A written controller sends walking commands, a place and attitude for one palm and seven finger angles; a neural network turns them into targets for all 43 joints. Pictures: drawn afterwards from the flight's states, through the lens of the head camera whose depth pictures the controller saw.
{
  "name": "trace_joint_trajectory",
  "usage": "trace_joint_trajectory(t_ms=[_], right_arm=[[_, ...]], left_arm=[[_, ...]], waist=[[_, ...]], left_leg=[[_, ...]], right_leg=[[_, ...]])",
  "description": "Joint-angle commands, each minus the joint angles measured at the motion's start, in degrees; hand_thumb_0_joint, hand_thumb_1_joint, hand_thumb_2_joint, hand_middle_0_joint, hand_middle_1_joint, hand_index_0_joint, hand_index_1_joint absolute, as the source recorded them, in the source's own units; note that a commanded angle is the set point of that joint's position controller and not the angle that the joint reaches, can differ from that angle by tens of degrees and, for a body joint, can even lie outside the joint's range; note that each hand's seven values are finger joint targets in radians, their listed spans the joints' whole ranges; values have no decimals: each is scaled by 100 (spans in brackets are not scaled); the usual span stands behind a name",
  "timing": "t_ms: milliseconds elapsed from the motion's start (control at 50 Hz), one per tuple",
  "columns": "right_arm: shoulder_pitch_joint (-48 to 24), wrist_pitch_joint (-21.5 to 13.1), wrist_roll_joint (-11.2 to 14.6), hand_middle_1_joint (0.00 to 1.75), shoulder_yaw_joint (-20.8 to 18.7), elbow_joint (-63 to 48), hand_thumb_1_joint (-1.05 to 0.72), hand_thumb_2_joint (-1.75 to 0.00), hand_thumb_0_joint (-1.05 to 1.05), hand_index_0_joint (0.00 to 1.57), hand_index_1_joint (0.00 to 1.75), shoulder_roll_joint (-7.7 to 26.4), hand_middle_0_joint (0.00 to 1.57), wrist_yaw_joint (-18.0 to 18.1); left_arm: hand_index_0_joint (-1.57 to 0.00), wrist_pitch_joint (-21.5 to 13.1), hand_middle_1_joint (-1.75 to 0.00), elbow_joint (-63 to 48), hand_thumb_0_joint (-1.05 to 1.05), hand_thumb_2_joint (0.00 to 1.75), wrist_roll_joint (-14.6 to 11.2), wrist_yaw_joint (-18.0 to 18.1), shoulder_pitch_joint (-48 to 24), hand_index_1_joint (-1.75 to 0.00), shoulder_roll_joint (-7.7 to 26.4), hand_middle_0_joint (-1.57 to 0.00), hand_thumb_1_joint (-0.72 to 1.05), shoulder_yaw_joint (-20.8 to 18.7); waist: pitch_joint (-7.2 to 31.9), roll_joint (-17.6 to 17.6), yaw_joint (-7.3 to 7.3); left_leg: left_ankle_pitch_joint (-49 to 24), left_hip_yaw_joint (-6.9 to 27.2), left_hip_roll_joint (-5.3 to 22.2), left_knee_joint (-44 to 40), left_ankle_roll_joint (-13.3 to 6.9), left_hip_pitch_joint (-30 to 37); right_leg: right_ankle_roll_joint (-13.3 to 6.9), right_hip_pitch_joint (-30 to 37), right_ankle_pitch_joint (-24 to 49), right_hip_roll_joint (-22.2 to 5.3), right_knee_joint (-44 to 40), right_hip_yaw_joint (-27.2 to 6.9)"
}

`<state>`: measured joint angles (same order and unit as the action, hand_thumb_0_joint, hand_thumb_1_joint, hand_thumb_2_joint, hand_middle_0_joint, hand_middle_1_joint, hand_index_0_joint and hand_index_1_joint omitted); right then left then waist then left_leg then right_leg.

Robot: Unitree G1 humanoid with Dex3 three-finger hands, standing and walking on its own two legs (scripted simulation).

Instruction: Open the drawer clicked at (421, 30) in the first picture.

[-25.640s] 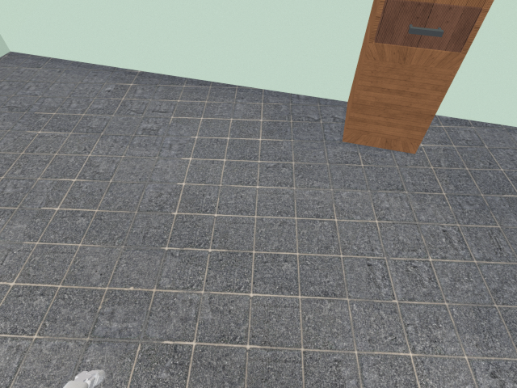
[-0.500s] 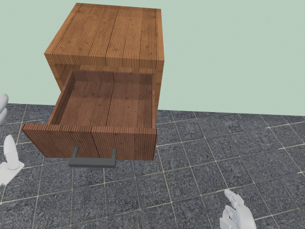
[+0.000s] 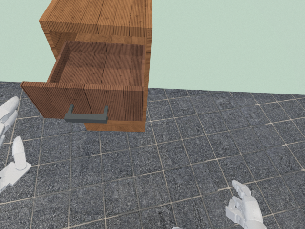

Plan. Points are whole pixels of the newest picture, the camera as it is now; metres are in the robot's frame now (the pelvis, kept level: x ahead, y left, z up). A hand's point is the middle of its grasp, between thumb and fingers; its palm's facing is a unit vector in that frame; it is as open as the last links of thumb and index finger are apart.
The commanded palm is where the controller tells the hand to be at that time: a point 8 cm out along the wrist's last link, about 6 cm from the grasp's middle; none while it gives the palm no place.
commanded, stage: stop stepping back and stand still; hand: left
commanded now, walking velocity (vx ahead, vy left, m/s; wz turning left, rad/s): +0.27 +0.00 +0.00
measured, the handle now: (87, 113) +0.47 +0.24 -0.07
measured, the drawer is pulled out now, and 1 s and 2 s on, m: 0.29 0.29 0.29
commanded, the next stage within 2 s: let the arm hang, fingers relaxed in 0.84 s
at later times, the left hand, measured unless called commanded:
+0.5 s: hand out of the picture +0.07 +0.22 +0.16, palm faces +0.37 -0.81 -0.45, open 7.5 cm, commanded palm +0.01 +0.26 +0.18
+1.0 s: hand out of the picture +0.06 +0.23 +0.11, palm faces +0.33 -0.80 -0.51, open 7.4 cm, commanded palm none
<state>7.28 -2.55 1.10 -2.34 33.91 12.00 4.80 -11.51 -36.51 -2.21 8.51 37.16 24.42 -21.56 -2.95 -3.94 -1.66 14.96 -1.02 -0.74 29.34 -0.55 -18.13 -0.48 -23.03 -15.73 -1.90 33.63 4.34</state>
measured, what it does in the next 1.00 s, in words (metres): walks backwards: left foot, then right foot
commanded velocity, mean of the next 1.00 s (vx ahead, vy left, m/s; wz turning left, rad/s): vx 0.17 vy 0.02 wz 0.00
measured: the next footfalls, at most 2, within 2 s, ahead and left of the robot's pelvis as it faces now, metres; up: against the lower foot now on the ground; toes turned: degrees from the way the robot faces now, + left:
left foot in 0.38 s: -0.07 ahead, +0.09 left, +0.00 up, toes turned +5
right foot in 0.56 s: -0.07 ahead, -0.14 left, +0.00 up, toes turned -2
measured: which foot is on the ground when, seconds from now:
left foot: down 0.00-0.16, up 0.18-0.36, down 0.38-1.00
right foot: down 0.00-0.40, up 0.42-0.54, down 0.56-1.00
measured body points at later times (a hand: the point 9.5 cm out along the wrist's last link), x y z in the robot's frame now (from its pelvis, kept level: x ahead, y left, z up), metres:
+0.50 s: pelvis -0.11 -0.02 +0.00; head -0.13 -0.01 +0.45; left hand +0.04 +0.26 +0.19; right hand +0.03 -0.27 -0.08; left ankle -0.10 +0.09 -0.73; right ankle -0.07 -0.11 -0.71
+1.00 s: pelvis -0.14 -0.03 -0.01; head -0.14 -0.03 +0.44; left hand +0.03 +0.27 +0.14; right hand +0.03 -0.24 -0.10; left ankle -0.11 +0.09 -0.73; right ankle -0.10 -0.13 -0.74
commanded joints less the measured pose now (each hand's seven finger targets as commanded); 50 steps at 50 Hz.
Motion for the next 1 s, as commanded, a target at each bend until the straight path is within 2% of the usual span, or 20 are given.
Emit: trace_joint_trajectory(t_ms=[0,40,100,160,180,300,360,380,480,500,560,620,700,740,780,840,900,920,940,980], right_arm=[[-158,-623,-145,30,-143,-832,-90,-90,0,20,30,509,20,-116],[-51,-674,-43,30,-166,-830,-90,-90,0,20,30,556,20,-150],[-183,-646,43,30,-19,-887,-90,-90,0,20,30,653,20,-150],[-16,-495,87,30,-97,-816,-90,-90,0,20,30,632,20,-92],[16,-422,34,30,-113,-760,-90,-90,0,20,30,639,20,-88],[-76,-523,-98,30,108,-753,-90,-90,0,20,30,560,20,10],[-41,-668,-110,30,-22,-941,-90,-90,0,20,30,825,20,15],[24,-679,-94,30,20,-842,-90,-90,0,20,30,646,20,-36],[-50,-751,-43,30,49,-672,-90,-90,0,20,30,718,20,-78],[-67,-700,-38,30,9,-680,-90,-90,0,20,30,762,20,-78],[-30,-565,-14,30,-122,-719,-90,-90,0,20,30,683,20,-119],[155,-467,-76,30,-100,-645,-90,-90,0,20,30,634,20,-132],[64,-596,-146,30,55,-725,-90,-90,0,20,30,526,20,24],[123,-685,-195,30,-1,-833,-90,-90,0,20,30,752,20,79],[171,-758,-125,30,23,-740,-90,-90,0,20,30,559,20,-8],[90,-833,-54,30,61,-679,-90,-90,0,20,30,543,20,-95],[-39,-749,-56,30,81,-676,-90,-90,0,20,30,693,20,-116],[61,-694,-170,30,-248,566,-90,-90,0,20,30,1097,20,-516],[624,-487,-106,30,-205,537,-90,-90,0,20,30,510,20,-527],[971,-84,-103,30,-41,611,-90,-90,0,20,30,430,20,-519]], left_arm=[[-20,-430,-30,-1934,0,90,-49,101,482,-30,799,-20,90,-793],[-20,-316,-30,-1959,0,90,-68,166,529,-30,740,-20,90,-802],[-20,-236,-30,-1313,0,90,-96,172,427,-30,643,-20,90,-787],[-20,-157,-30,-716,0,90,-117,144,42,-30,663,-20,90,-676],[-20,-119,-30,-622,0,90,-90,144,12,-30,621,-20,90,-614],[-20,-148,-30,-723,0,90,92,171,-216,-30,511,-20,90,-366],[-20,-310,-30,-1479,0,90,97,210,-269,-30,694,-20,90,-482],[-20,-290,-30,-1387,0,90,102,187,-155,-30,691,-20,90,-529],[-20,-221,-30,-550,0,90,109,160,-142,-30,594,-20,90,-556],[-20,-251,-30,-501,0,90,139,117,-328,-30,564,-20,90,-484],[-20,-362,-30,-517,0,90,67,48,-761,-30,738,-20,90,-582],[-20,-384,-30,-455,0,90,53,-24,-479,-30,554,-20,90,-451],[-20,-392,-30,-1121,0,90,127,144,-291,-30,573,-20,90,-420],[-20,-478,-30,-1463,0,90,108,221,-310,-30,634,-20,90,-496],[-20,-400,-30,-1331,0,90,106,228,-364,-30,746,-20,90,-652],[-20,-252,-30,-944,0,90,83,204,16,-30,593,-20,90,-582],[-20,-232,-30,-703,0,90,73,144,-208,-30,500,-20,90,-441],[-20,771,-30,3957,0,90,620,-632,-562,-30,-652,-20,90,1499],[-20,1099,-30,4167,0,90,569,-760,-588,-30,-675,-20,90,1571],[-20,1193,-30,4542,0,90,461,-837,-1326,-30,-566,-20,90,1559]], waist=[[1595,2002,139],[1565,1477,111],[745,1018,127],[581,-772,1],[547,-832,-1],[570,-98,-34],[749,1835,76],[621,2066,15],[-61,1234,136],[-113,863,120],[282,-1017,85],[379,-413,-103],[553,262,-46],[461,1984,-1],[504,1552,-60],[302,1279,121],[251,1088,91],[485,256,49],[987,-387,-76],[751,-1040,-132]], left_leg=[[-4891,1110,1857,-570,-676,1095],[-3842,770,1500,-441,-541,1137],[-113,550,1046,-545,-311,-515],[1193,95,1,1726,63,-94],[932,112,-18,2475,33,-101],[963,-292,71,-215,-264,642],[732,1428,1388,-1546,-758,702],[1791,1860,1665,-1899,-901,244],[1728,867,1233,-1129,-695,-1147],[1826,578,922,-644,-539,-1383],[1278,18,18,2693,-141,-1320],[659,28,255,2651,-90,-554],[776,-321,158,-304,-266,865],[1630,1736,1432,-1718,-718,1011],[1367,2329,1996,-1924,-1122,483],[70,984,1548,-1378,-836,215],[-36,477,1143,-687,-479,-484],[-529,23,543,848,-100,-719],[-159,-30,451,1004,61,-353],[179,105,298,912,23,52]], right_leg=[[103,58,-1063,15,1385,-458],[142,379,-739,64,631,-284],[197,1682,129,-45,-953,-167],[-512,-11,-2603,-1441,-2616,-2279],[-674,-258,-2588,-1661,-2695,-2368],[-389,-191,-2300,-971,-1856,-1087],[23,284,-766,169,644,-86],[100,43,-1215,153,1349,-61],[62,1322,-770,116,-45,-10],[1,1631,-639,57,-684,-179],[-914,828,-2659,-1827,-2694,-3234],[-848,-268,-2512,-1490,-2487,-2081],[-561,-304,-2291,-910,-1676,-1178],[-118,-514,-1290,139,646,-359],[72,-591,-1296,196,2289,-341],[103,-62,-975,25,1263,-160],[103,1397,-136,124,-678,6],[-202,1137,2285,-793,-337,-755],[-440,1144,3237,-1170,-404,-1196],[-453,201,600,-1017,-739,-837]])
